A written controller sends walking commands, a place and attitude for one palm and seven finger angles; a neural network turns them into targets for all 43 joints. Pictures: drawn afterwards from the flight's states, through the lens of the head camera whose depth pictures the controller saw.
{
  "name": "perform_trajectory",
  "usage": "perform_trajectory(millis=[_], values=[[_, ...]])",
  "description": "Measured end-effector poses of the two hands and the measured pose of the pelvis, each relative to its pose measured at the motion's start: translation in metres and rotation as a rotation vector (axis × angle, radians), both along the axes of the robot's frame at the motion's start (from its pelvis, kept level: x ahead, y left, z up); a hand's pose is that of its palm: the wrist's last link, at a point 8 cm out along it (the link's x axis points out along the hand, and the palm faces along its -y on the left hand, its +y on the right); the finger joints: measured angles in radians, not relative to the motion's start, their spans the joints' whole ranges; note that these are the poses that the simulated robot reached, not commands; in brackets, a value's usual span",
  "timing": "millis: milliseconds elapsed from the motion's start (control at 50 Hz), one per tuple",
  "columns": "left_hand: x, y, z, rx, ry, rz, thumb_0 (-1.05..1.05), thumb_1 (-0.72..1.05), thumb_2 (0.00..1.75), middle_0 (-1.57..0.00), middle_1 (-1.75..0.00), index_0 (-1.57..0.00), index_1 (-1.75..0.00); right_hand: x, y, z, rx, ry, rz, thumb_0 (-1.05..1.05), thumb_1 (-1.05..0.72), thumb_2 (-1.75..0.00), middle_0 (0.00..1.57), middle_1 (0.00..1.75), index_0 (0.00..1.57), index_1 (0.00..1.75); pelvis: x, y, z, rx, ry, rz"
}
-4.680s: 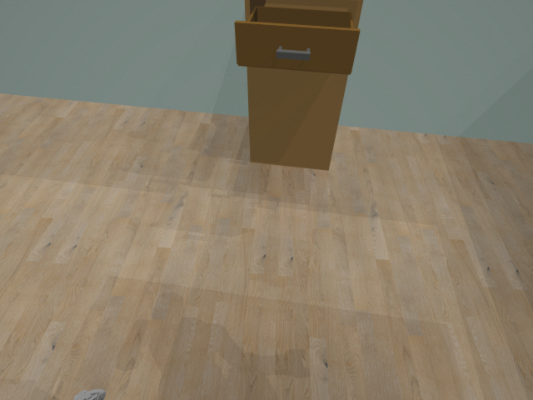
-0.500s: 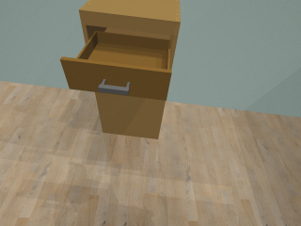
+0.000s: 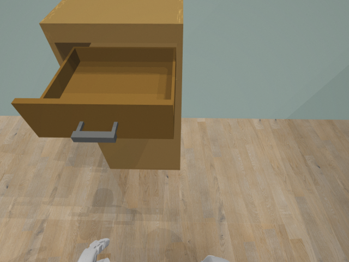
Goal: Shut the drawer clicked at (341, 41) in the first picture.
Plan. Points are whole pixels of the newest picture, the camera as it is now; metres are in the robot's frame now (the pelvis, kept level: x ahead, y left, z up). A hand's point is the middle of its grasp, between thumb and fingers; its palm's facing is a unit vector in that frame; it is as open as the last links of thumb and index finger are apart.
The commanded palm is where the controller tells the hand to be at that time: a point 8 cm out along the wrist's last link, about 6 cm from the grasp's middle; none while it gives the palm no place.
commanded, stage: take the last steps up to it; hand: left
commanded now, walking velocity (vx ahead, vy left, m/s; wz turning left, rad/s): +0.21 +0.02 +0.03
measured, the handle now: (96, 130) +0.43 +0.22 +0.04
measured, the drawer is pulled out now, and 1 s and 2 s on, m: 0.30 0.30 0.30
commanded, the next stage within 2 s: come to a stop and stand still in 0.20 s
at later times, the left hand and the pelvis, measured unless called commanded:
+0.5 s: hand out of the picture +0.07 +0.20 -0.16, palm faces +0.08 -0.98 -0.16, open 7.3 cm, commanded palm none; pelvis +0.12 +0.03 +0.02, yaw -1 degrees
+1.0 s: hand out of the picture +0.11 +0.14 -0.13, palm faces +0.05 -0.96 -0.26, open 7.3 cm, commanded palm none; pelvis +0.08 -0.04 +0.03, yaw -2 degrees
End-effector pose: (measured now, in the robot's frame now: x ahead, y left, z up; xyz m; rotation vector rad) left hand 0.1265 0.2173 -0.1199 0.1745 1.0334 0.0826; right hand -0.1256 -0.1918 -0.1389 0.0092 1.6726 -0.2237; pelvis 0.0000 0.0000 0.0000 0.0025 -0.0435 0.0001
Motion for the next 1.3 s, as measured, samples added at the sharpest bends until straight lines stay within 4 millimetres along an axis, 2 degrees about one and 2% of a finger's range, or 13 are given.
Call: perform_trajectory(millis=[120, 240, 360, 440, 500, 560, 680, 780, 840, 940, 1060, 1140, 1300], values=[[-0.013, 0.003, 0.009, 0.026, 0.08, 0.094, -0.02, 0.95, 0.9, -0.2, -0.3, -0.21, -0.3, 0.125, -0.034, 0.007, -0.056, -0.234, 0.081, 0.01, -0.91, -0.9, 0.2, 0.29, 0.2, 0.3, 0.033, -0.007, 0.016, -0.015, 0.013, 0.011], [-0.035, 0.019, 0.007, 0.03, 0.204, 0.127, -0.02, 0.95, 0.9, -0.2, -0.3, -0.2, -0.3, 0.233, -0.041, 0.023, -0.09, -0.418, 0.157, 0.01, -0.92, -0.9, 0.2, 0.29, 0.2, 0.3, 0.065, -0.001, 0.024, -0.019, 0.025, 0.008], [-0.06, 0.029, -0.011, -0.022, 0.347, 0.189, 0.0, 0.93, 0.9, -0.2, -0.3, -0.2, -0.3, 0.308, -0.022, 0.032, -0.117, -0.504, 0.238, 0.01, -0.92, -0.9, 0.2, 0.29, 0.2, 0.3, 0.101, 0.02, 0.018, -0.04, 0.018, 0.001], [-0.066, 0.03, -0.019, -0.04, 0.444, 0.196, 0.0, 0.92, 0.9, -0.2, -0.3, -0.2, -0.3, 0.332, 0.0, 0.034, -0.119, -0.506, 0.258, 0.01, -0.92, -0.9, 0.2, 0.29, 0.2, 0.3, 0.118, 0.03, 0.017, -0.011, 0.009, -0.013], [-0.064, 0.029, -0.016, -0.041, 0.484, 0.178, 0.0, 0.92, 0.9, -0.2, -0.3, -0.2, -0.3, 0.335, 0.013, 0.033, -0.106, -0.491, 0.245, 0.01, -0.91, -0.9, 0.2, 0.29, 0.2, 0.3, 0.121, 0.032, 0.021, -0.006, 0.008, -0.021], [-0.055, 0.03, -0.012, -0.026, 0.482, 0.16, 0.01, 0.91, 0.9, -0.2, -0.3, -0.2, -0.3, 0.334, 0.009, 0.034, -0.119, -0.496, 0.198, -0.01, -0.93, -0.9, 0.2, 0.29, 0.21, 0.3, 0.116, 0.03, 0.023, -0.01, 0.012, -0.026], [-0.027, 0.031, -0.007, 0.027, 0.382, 0.147, 0.01, 0.91, 0.9, -0.2, -0.3, -0.2, -0.3, 0.306, -0.024, 0.03, -0.134, -0.45, 0.173, -0.01, -0.93, -0.9, 0.21, 0.29, 0.21, 0.3, 0.098, 0.011, 0.022, -0.007, 0.02, -0.033], [-0.012, 0.014, -0.001, 0.081, 0.261, 0.125, 0.0, 0.91, 0.9, -0.2, -0.3, -0.2, -0.3, 0.271, -0.059, 0.01, -0.105, -0.41, 0.143, 0.0, -0.92, -0.9, 0.2, 0.29, 0.21, 0.3, 0.086, -0.016, 0.012, 0.018, 0.014, -0.027], [-0.016, -0.004, 0.004, 0.094, 0.24, 0.111, 0.0, 0.91, 0.9, -0.19, -0.3, -0.2, -0.3, 0.25, -0.074, 0.0, -0.073, -0.371, 0.118, 0.0, -0.91, -0.9, 0.2, 0.29, 0.2, 0.3, 0.081, -0.029, 0.01, 0.025, 0.004, -0.026], [-0.025, -0.027, 0.022, 0.074, 0.252, 0.109, 0.0, 0.91, 0.9, -0.2, -0.3, -0.2, -0.3, 0.217, -0.089, 0.008, -0.048, -0.306, 0.103, 0.01, -0.91, -0.9, 0.2, 0.29, 0.2, 0.3, 0.079, -0.038, 0.026, 0.05, 0.023, -0.036], [-0.035, -0.024, 0.028, 0.085, 0.258, 0.139, 0.01, 0.92, 0.9, -0.2, -0.3, -0.21, -0.3, 0.189, -0.094, 0.014, -0.054, -0.218, 0.128, 0.01, -0.91, -0.9, 0.2, 0.29, 0.2, 0.3, 0.075, -0.037, 0.031, 0.054, 0.041, -0.017], [-0.05, -0.011, 0.025, 0.087, 0.288, 0.16, 0.01, 0.91, 0.9, -0.2, -0.3, -0.21, -0.3, 0.193, -0.087, 0.016, -0.066, -0.207, 0.151, 0.01, -0.91, -0.9, 0.2, 0.29, 0.2, 0.3, 0.073, -0.028, 0.03, 0.049, 0.047, -0.011], [-0.07, 0.038, -0.004, 0.082, 0.353, 0.142, 0.01, 0.91, 0.9, -0.2, -0.3, -0.21, -0.3, 0.238, -0.044, 0.011, -0.113, -0.404, 0.212, 0.01, -0.91, -0.9, 0.2, 0.29, 0.2, 0.3, 0.07, 0.014, 0.009, -0.021, 0.049, 0.008]])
